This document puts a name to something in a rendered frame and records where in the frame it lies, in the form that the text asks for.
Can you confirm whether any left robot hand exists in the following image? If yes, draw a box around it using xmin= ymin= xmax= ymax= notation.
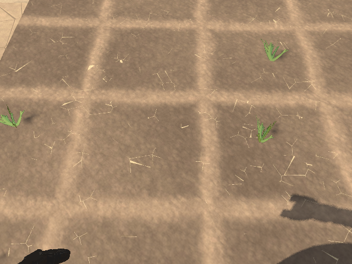
xmin=18 ymin=249 xmax=70 ymax=264

